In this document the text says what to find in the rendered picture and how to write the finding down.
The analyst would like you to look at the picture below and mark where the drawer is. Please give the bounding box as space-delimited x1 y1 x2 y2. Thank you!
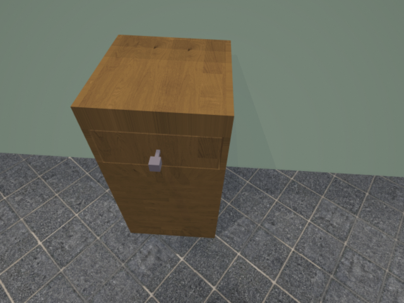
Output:
90 129 222 169

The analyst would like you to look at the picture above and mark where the handle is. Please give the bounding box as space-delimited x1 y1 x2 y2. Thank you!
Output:
148 150 162 172

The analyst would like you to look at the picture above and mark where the cabinet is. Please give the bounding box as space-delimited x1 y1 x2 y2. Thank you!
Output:
71 35 234 238

